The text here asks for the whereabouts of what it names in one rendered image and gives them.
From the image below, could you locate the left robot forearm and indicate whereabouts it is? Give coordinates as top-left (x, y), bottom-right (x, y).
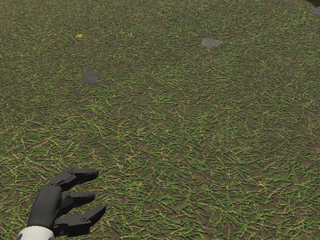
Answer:
top-left (16, 226), bottom-right (55, 240)

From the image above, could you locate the left robot hand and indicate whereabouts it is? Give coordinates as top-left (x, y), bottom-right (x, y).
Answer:
top-left (26, 167), bottom-right (106, 238)

